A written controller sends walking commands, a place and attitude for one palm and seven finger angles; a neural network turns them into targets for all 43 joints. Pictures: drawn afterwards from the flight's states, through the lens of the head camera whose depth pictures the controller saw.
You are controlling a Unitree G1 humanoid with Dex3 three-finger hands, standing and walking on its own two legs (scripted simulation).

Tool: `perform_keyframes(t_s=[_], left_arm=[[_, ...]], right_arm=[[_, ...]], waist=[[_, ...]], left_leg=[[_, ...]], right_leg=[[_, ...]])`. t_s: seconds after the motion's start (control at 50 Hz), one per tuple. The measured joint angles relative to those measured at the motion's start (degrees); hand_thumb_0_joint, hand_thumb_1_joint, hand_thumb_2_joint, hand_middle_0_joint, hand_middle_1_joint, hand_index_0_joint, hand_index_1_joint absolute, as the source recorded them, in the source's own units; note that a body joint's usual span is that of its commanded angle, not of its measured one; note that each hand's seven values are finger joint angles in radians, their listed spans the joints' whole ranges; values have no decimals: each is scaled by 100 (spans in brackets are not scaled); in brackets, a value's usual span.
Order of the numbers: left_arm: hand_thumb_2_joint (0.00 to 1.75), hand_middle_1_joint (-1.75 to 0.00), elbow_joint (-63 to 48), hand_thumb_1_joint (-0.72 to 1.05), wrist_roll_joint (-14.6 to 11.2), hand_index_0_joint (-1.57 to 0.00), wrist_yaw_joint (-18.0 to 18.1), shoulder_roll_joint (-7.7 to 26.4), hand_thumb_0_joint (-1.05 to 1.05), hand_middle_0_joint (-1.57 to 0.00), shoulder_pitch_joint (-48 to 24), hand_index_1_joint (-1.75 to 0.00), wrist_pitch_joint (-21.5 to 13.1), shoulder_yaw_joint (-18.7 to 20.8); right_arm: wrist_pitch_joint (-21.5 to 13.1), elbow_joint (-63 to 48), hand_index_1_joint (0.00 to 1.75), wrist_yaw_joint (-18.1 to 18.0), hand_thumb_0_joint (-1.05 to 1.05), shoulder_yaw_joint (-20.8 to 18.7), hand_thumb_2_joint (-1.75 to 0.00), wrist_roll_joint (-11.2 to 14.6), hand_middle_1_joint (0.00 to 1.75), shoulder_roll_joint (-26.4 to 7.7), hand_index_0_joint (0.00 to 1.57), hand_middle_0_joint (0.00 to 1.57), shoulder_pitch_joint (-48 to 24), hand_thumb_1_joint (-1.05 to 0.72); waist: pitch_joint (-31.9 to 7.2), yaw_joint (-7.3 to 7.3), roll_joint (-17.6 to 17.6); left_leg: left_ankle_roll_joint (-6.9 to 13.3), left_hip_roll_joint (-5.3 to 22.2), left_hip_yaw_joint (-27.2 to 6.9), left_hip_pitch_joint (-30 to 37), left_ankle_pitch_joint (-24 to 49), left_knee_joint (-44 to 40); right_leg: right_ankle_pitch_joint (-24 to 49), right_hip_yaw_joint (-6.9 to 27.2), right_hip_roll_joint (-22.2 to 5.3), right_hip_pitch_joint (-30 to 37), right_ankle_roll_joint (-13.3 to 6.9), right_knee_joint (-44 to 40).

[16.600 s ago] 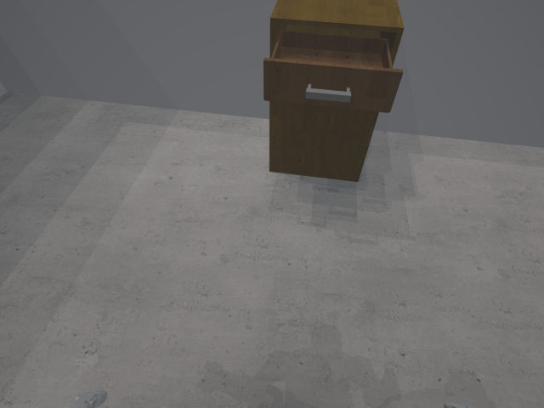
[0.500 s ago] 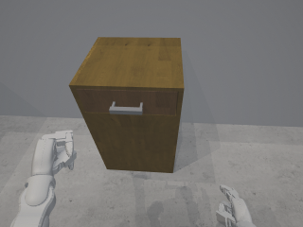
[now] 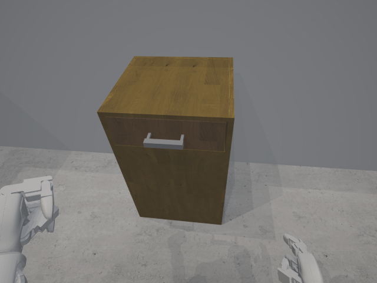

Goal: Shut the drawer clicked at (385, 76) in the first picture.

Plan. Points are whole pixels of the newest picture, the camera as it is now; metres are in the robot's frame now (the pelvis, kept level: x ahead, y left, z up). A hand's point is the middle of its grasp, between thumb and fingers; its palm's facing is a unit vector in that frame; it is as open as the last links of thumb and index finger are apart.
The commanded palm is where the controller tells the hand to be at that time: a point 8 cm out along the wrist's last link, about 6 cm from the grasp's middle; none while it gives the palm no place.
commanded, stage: step back with the hand held close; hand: left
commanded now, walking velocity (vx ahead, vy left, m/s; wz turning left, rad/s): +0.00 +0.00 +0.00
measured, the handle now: (164, 140) +0.59 +0.18 -0.09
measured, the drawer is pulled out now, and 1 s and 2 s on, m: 0.00 0.00 0.00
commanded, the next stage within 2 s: stop stepping back and stand still in 1.50 s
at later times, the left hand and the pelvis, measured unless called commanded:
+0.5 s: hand (46, 216) +0.17 +0.25 +0.15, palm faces +0.26 -0.81 -0.53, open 3.2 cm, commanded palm +0.11 +0.29 +0.17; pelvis -0.03 +0.02 +0.00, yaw -1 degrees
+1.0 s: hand out of the picture +0.08 +0.26 +0.16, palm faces +0.36 -0.80 -0.47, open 3.2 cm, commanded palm +0.02 +0.31 +0.17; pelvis -0.10 +0.02 -0.01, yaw +2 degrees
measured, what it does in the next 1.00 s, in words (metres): shifts its weight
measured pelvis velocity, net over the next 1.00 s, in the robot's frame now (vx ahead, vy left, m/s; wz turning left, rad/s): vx -0.10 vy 0.02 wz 0.03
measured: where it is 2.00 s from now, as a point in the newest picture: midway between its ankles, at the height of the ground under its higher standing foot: outside the picture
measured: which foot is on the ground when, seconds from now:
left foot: down 0.00-1.00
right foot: down 0.00-1.00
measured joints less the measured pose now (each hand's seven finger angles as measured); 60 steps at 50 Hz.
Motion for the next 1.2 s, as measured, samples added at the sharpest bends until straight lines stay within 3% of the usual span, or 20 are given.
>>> perform_keyframes(t_s=[0.12, 0.2, 0.28, 0.46, 0.84, 1.02, 1.12, 1.2], left_arm=[[89, -160, -55, 89, 21, -140, -29, 58, 1, -140, -45, -160, -15, -13], [89, -160, -106, 89, 68, -140, -53, 223, 1, -140, 14, -160, -336, 332], [89, -160, -270, 89, 70, -140, -89, 255, 1, -140, 336, -160, -433, 357], [89, -160, -562, 89, 13, -140, -21, 548, 1, -140, 734, -159, -453, 413], [89, -160, -718, 89, 189, -140, 182, 591, 1, -140, 672, -159, -901, 609], [89, -160, -940, 89, 164, -140, 298, 444, 1, -140, 643, -159, -1009, 494], [89, -160, -852, 89, 187, -141, 343, 500, 1, -141, 387, -160, -1047, 489], [89, -160, -771, 89, 283, -140, 268, 720, 1, -140, 253, -160, -1026, 722]], right_arm=[[-40, -47, 30, -8, 1, 36, -89, -18, 30, 46, 20, 21, 23, -90], [199, -183, 30, 93, 1, 3, -89, -46, 30, 41, 20, 21, -67, -90], [434, -295, 30, 117, 1, -124, -89, -40, 30, -13, 20, 21, -103, -90], [687, -383, 30, 44, 1, -297, -89, 24, 30, -54, 20, 20, -32, -90], [209, -436, 30, 33, 1, -187, -89, 7, 30, 103, 20, 21, 60, -90], [102, -62, 30, 74, 1, -284, -89, -39, 30, 53, 20, 21, 51, -90], [140, 30, 30, -19, 1, -318, -89, -35, 30, 45, 20, 21, 13, -90], [38, -101, 30, 13, 1, -312, -89, -93, 30, 188, 20, 21, 53, -90]], waist=[[9, -51, -35], [8, -256, -32], [49, -361, -54], [161, -389, -105], [225, -463, -157], [197, -384, -168], [216, -487, -194], [179, -631, -184]], left_leg=[[-24, 43, -4, 6, -27, 26], [-21, 68, -63, -280, -26, 132], [19, 24, 10, -459, 78, 39], [103, -34, 86, -795, 265, 16], [217, -30, -99, -1472, 633, 301], [96, -37, -292, -1797, -57, 861], [204, -25, -325, -1792, 520, 805], [321, 47, -369, -1911, 868, 487]], right_leg=[[7, 4, 44, 34, -23, -40], [57, -50, 77, -188, -4, -42], [83, 13, 18, -470, 43, 46], [169, 73, -57, -924, 128, 246], [429, -5, 35, -1613, 166, 707], [555, -43, 132, -1736, 99, 792], [379, -18, 181, -1805, 182, 988], [-376, 234, 500, -1994, 137, 2049]])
